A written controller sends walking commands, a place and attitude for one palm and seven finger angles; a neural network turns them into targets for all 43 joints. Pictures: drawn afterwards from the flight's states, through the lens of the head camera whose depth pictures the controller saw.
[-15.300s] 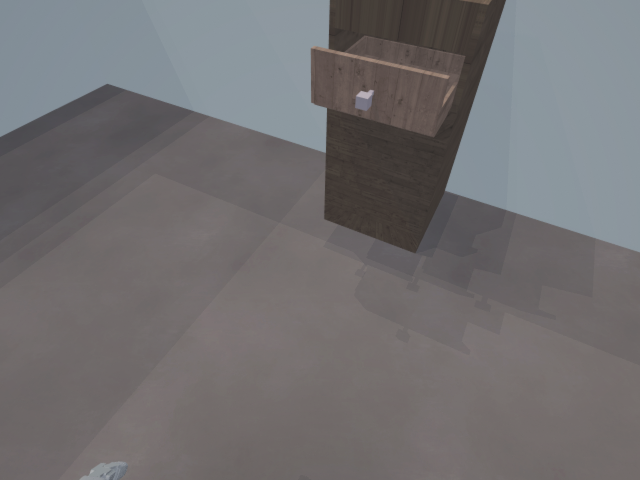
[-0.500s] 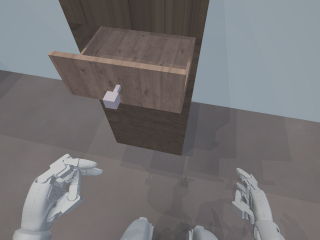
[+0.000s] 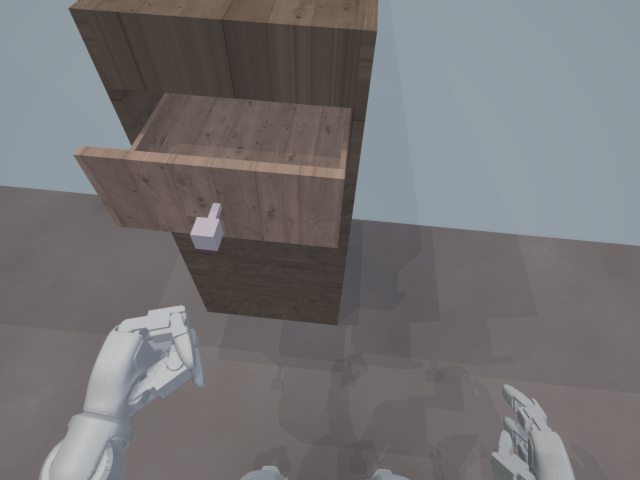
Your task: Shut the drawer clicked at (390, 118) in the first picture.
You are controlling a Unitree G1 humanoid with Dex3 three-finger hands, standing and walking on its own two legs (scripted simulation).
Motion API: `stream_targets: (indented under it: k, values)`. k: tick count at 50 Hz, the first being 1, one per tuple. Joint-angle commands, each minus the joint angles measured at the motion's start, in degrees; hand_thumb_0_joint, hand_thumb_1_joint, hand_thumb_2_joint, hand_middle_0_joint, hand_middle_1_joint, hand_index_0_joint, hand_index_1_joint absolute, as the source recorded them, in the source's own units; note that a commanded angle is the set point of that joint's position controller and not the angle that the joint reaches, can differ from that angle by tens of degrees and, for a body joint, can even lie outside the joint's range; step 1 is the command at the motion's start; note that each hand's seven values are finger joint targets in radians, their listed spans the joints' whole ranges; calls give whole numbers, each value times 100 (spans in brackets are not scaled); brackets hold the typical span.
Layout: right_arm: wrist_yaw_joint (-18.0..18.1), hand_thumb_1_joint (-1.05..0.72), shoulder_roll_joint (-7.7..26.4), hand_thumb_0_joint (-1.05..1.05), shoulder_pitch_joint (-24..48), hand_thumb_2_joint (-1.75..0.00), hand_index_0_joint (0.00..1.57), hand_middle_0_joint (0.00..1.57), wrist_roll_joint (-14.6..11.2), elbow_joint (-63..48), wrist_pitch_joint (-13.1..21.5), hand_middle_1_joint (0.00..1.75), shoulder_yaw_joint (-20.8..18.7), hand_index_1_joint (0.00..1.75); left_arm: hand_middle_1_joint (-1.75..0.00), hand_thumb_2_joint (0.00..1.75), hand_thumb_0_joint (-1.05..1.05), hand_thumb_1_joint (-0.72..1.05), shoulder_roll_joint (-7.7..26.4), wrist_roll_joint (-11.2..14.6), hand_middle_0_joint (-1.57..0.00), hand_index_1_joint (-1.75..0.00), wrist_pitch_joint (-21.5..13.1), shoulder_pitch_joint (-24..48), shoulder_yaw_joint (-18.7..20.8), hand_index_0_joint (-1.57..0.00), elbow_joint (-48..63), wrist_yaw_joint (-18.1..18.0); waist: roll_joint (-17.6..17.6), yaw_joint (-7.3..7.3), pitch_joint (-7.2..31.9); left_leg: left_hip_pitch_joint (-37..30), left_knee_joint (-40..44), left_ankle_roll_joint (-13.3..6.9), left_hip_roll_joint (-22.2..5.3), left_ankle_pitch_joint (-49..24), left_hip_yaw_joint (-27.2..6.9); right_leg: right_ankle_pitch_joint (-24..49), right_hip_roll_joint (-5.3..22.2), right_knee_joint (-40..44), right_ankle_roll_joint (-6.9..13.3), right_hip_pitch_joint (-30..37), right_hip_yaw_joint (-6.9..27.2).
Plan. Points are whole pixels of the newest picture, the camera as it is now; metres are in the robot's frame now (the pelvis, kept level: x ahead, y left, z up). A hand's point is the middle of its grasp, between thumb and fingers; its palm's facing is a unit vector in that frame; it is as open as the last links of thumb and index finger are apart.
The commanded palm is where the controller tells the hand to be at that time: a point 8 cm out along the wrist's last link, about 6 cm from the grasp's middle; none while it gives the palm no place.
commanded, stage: raise the hand and make a fist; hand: left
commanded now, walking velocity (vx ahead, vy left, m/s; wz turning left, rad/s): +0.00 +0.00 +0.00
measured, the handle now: (210, 224) +0.46 +0.19 +0.01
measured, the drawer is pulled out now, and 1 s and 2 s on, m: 0.16 0.16 0.16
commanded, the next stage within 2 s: bring the fist close to the handle in 0.74 s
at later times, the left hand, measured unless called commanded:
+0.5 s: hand (174, 294) +0.29 +0.17 +0.12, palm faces -0.06 -1.00 -0.06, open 3.3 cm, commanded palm +0.26 +0.22 +0.11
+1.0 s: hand (185, 311) +0.28 +0.16 +0.09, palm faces -0.04 -1.00 -0.05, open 3.3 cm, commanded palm +0.27 +0.22 +0.10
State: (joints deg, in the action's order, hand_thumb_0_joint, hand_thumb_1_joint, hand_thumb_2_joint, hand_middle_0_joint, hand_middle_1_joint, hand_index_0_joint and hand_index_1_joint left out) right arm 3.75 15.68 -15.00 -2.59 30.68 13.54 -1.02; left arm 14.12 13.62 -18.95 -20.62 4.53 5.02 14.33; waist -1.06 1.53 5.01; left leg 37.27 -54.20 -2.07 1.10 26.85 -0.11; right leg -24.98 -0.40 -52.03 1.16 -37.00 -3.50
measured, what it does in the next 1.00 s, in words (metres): stands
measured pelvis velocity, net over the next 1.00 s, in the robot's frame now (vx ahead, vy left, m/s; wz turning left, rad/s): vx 0.01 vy -0.02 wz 0.01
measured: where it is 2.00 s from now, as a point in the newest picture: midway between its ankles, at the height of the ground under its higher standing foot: outside the picture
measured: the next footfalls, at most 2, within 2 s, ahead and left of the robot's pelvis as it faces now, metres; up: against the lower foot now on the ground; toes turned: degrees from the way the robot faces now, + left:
none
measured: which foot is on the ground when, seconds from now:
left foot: down 0.00-1.00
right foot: down 0.00-1.00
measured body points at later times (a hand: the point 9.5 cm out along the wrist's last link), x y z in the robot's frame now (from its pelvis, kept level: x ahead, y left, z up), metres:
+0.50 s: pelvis +0.02 +0.01 +0.02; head +0.04 +0.00 +0.47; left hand +0.28 +0.22 +0.13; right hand +0.18 -0.23 -0.05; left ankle +0.00 +0.09 -0.69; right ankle +0.01 -0.11 -0.69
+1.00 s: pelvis +0.01 -0.02 +0.02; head +0.04 -0.03 +0.47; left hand +0.28 +0.22 +0.09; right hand +0.18 -0.25 -0.06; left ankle +0.00 +0.09 -0.69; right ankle +0.01 -0.11 -0.69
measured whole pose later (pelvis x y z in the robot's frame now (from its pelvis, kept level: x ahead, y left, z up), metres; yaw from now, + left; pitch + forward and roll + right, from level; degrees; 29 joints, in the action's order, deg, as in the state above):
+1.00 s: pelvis +0.01 -0.02 +0.02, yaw +0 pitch +6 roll +0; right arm 3.3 14.5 -13.8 -2.3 32.8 11.0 2.1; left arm 14.5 13.9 -11.2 -5.8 8.8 -8.2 14.3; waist -1.9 0.4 3.4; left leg 27.5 -44.5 -0.8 0.9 23.1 -0.5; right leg -22.2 -0.7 -43.9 2.2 -27.9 -3.7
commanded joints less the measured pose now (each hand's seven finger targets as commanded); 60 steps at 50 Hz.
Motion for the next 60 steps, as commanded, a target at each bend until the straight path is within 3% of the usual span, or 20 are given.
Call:
stream_targets:
  k: [1, 6, 9, 11, 14, 16, 18, 21, 25, 30, 32, 34, 38, 40, 43, 45, 51, 54, 56, 60]
  values:
    - [-37, -90, 539, 0, 230, -90, 20, 20, 6, -854, 238, 30, -78, 30, -158, 90, 0, 90, 681, 121, -138, -158, -344, 1025, 773, -138, 1379, -524, -446, -97, 1186, -1128, 1256, 136, -202, -1533, -367, 912, -33, 763, 39, 686, -91]
    - [-115, -90, 611, 0, 234, -90, 20, 20, -59, -989, 33, 30, -7, 30, -160, 90, 0, 90, 228, -54, -140, -160, 512, 1047, 30, -140, 604, -278, -113, -18, 586, -1080, 1463, 159, -230, -1605, -342, 1174, -34, 1027, 18, 794, -110]
    - [-67, -90, 638, 0, 256, -90, 20, 20, -62, -1088, -13, 30, 7, 30, -160, 90, 0, 90, 437, -27, -140, -160, 862, 1416, 186, -140, 735, -186, 153, -68, 742, -1160, 1538, 138, -221, -1645, -335, 1306, -16, 1135, 3, 1060, -99]
    - [-35, -90, 634, 0, 274, -90, 20, 20, -31, -1050, -57, 30, 31, 30, -160, 90, 0, 90, 667, -13, -140, -160, 883, 1913, 477, -140, 903, -243, 252, -62, 899, -1308, 1548, 124, -203, -1856, -307, 1513, -27, 1168, 2, 1203, -80]
    - [-42, -90, 502, 0, 332, -90, 20, 20, 7, -985, 14, 30, 70, 30, -160, 90, 0, 90, 664, 46, -140, -160, 662, 2371, 645, -140, 1368, -431, -161, -136, 1218, -1723, 1594, 203, -215, -2278, -304, 1718, -12, 1145, 24, 1326, -91]
    - [-60, -90, 484, 0, 317, -90, 20, 20, 32, -883, 42, 30, 74, 30, -160, 90, 0, 90, 740, 27, -140, -160, 516, 2451, 749, -140, 1420, -530, -148, -158, 1399, -1891, 1599, 214, -232, -2580, -291, 1904, -19, 1155, 30, 1452, -73]
    - [-105, -90, 455, 0, 298, -90, 20, 20, 23, -820, 73, 30, 71, 30, -160, 90, 0, 90, 473, -15, -140, -160, 460, 2086, 520, -140, 1225, -500, -350, -167, 1278, -2002, 1581, 263, -241, -2939, -277, 2077, -5, 1159, 37, 1431, -91]
    - [-164, -90, 526, 0, 231, -90, 20, 20, -8, -803, 24, 30, 23, 30, -160, 90, 0, 90, 222, -31, -140, -160, 689, 1196, 294, -140, 586, -291, 63, -181, 953, -1750, 1591, 240, -232, -2995, -222, 2316, 11, 1252, 4, 1518, -111]
    - [-120, -90, 625, 0, 348, -90, 20, 20, -41, -904, -73, 30, -10, 30, -160, 90, 0, 90, 554, 9, -140, -160, 1003, 1107, 527, -140, 593, -98, 333, -187, 694, -1437, 1662, 142, -142, -2390, -118, 2250, 26, 1412, -6, 1673, -47]
    - [-56, -90, 519, 0, 439, -90, 20, 20, 33, -890, 11, 30, 20, 30, -160, 90, 0, 90, 880, 83, -140, -160, 505, 2193, 882, -140, 1652, -374, -113, -136, 1069, -1724, 1672, 123, -128, -2261, -123, 2005, 27, 1411, -1, 1669, 24]
    - [-70, -90, 467, 0, 365, -90, 20, 20, 43, -793, 83, 30, 22, 30, -160, 90, 0, 90, 818, 107, -140, -160, 210, 1971, 927, -140, 1657, -419, -336, -168, 1314, -1926, 1647, 138, -137, -2501, -123, 2120, 11, 1367, 24, 1732, 29]
    - [-95, -90, 476, 0, 369, -90, 20, 20, 30, -709, 130, 30, 26, 30, -160, 90, 0, 90, 657, 112, -140, -160, 49, 1801, 750, -140, 1431, -359, -414, -105, 1182, -1904, 1592, 150, -132, -2482, -109, 2150, 9, 1363, 12, 1616, 28]
    - [-99, -90, 609, 0, 364, -90, 20, 20, -21, -636, 77, 30, 5, 30, -160, 90, 0, 90, 582, 124, -140, -160, 342, 1549, 581, -140, 399, -34, -22, -31, 557, -1420, 1621, 119, -80, -1861, -100, 1863, 26, 1528, -18, 1475, 80]
    - [-59, -90, 664, 0, 377, -90, 20, 20, -55, -691, 30, 30, -16, 30, -160, 90, 0, 90, 715, 159, -140, -160, 598, 1329, 705, -140, 82, 113, 271, -95, 505, -1272, 1629, 72, -60, -1712, -55, 1753, 46, 1646, -38, 1584, 154]
    - [5, -90, 642, 0, 448, -90, 20, 20, -60, -776, 13, 30, 8, 30, -160, 90, 0, 90, 743, 225, -140, -160, 761, 2015, 702, -140, 247, 153, 286, -56, 610, -1292, 1640, 53, -27, -1582, -55, 1586, 82, 1704, -75, 1572, 208]
    - [52, -90, 659, 0, 450, -90, 20, 20, -21, -662, -2, 30, 26, 30, -160, 90, 0, 90, 1054, 216, -140, -160, 601, 2713, 979, -140, 249, 16, 339, 20, 557, -1209, 1576, 46, -38, -1408, -78, 1260, 67, 1711, -89, 1409, 263]
    - [-10, -90, 564, 0, 413, -90, 20, 20, 45, -461, 45, 30, 25, 30, -160, 90, 0, 90, 951, 133, -140, -160, -151, 3296, 993, -140, -267, -83, -40, -6, 1192, -1234, 1382, 58, -5, -1539, -39, 1416, 80, 1408, -59, 1473, 359]
    - [-55, -90, 621, 0, 319, -90, 20, 20, 16, -417, -8, 30, 3, 30, -160, 90, 0, 90, 951, 102, -140, -160, -134, 3138, 923, -140, -961, 104, -155, 5, 1115, -1053, 1284, 98, 4, -1607, -8, 1681, 93, 1308, -42, 1395, 356]
    - [-71, -90, 673, 0, 251, -90, 20, 20, 10, -420, -93, 30, -16, 30, -160, 90, 0, 90, 881, 87, -140, -160, -22, 3163, 838, -140, -1406, 224, 180, 52, 981, -814, 1233, 79, 4, -1564, -18, 1705, 96, 1293, -66, 1333, 390]
    - [-86, -90, 701, 0, 204, -90, 20, 20, 25, -521, -180, 30, -59, 30, -160, 90, 0, 90, 994, 185, -140, -160, -8, 3312, 1013, -140, -1420, 256, 240, -45, 1238, -699, 1184, 75, 3, -1661, -16, 1848, 112, 1190, -67, 1432, 400]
